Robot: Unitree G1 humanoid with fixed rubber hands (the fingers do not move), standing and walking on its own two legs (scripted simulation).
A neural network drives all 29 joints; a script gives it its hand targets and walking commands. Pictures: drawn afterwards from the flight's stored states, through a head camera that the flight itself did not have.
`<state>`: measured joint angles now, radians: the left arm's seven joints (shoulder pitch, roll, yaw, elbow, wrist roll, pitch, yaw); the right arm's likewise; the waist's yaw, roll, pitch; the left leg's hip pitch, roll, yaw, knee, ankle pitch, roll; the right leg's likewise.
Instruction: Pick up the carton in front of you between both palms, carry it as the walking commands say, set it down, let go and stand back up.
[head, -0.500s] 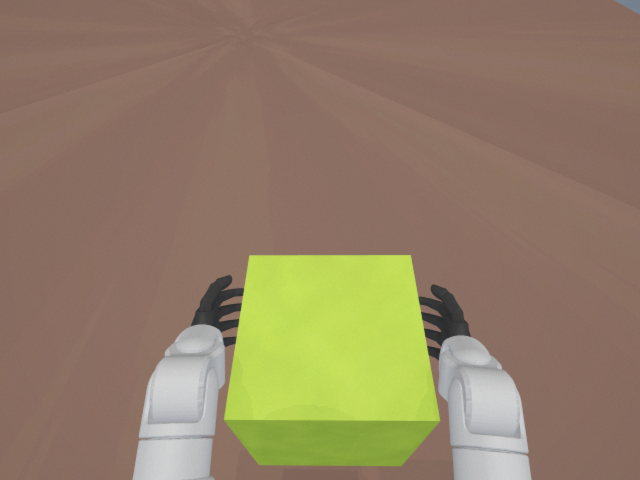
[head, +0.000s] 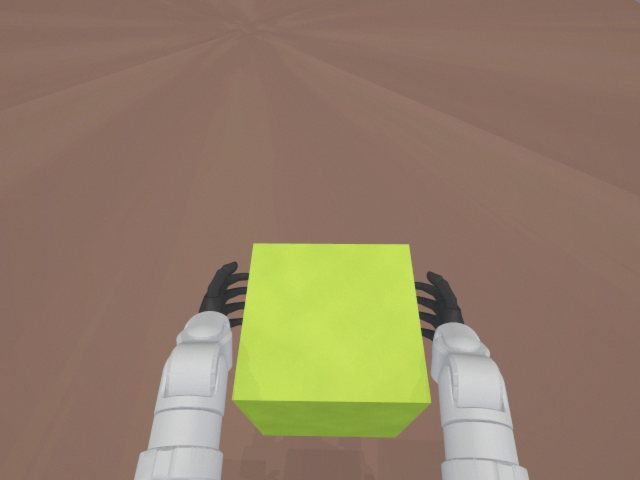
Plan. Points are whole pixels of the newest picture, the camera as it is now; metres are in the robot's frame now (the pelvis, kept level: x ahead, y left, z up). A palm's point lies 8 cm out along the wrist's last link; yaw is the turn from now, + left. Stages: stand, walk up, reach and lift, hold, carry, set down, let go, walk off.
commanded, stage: carry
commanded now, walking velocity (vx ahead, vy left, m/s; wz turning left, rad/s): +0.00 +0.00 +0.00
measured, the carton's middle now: (330, 347) +0.30 +0.00 -0.05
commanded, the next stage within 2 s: none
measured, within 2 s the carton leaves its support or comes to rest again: neither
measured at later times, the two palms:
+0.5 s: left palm (205, 342) +0.26 +0.15 +0.04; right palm (448, 354) +0.26 -0.14 +0.04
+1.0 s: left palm (200, 345) +0.25 +0.16 +0.04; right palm (446, 358) +0.25 -0.14 +0.04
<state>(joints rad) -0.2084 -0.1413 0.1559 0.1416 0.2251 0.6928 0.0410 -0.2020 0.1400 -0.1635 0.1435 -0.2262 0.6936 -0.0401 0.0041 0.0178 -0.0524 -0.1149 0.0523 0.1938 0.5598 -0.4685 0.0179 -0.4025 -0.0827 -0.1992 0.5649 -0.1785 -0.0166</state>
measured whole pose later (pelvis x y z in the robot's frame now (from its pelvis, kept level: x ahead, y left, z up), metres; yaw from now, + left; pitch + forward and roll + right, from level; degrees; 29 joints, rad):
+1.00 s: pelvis -0.03 +0.01 +0.00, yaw +0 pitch +0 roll +0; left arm -0.18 -0.14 0.16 0.15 0.23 0.73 0.03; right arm -0.19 0.14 -0.14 0.16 -0.24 0.75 -0.04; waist 0.00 0.02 -0.07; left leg -0.13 0.03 0.22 0.54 -0.43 0.05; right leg -0.42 -0.11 -0.19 0.56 -0.20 0.00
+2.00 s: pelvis +0.34 +0.02 +0.01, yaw -3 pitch +2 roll +0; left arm -0.18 -0.14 0.13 0.07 0.22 0.72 0.04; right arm -0.17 0.13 -0.13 0.08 -0.21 0.73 -0.05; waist -0.01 0.02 -0.07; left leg -0.20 0.07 0.21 0.46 -0.29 0.01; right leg -0.28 -0.06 -0.18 0.45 -0.21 -0.01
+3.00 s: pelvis +0.34 +0.02 +0.01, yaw -2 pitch +2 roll +0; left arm -0.22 -0.14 0.18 0.18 0.25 0.72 0.03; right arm -0.22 0.14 -0.16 0.18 -0.25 0.74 -0.04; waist 0.00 0.00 -0.10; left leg -0.22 0.07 0.20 0.50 -0.31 0.01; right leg -0.30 -0.07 -0.18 0.50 -0.23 -0.01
